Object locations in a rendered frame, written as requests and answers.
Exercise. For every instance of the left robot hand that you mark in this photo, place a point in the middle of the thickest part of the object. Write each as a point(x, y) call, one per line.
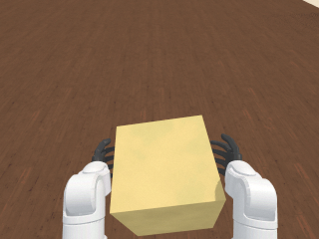
point(101, 151)

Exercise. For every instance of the right robot hand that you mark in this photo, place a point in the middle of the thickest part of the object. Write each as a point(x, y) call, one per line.
point(232, 152)

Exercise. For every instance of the robot right forearm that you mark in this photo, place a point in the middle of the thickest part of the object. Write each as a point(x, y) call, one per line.
point(254, 202)

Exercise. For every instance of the robot left forearm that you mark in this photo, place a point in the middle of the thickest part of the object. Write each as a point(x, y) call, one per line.
point(84, 202)

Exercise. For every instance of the carton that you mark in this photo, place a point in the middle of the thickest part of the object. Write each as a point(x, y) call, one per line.
point(165, 178)

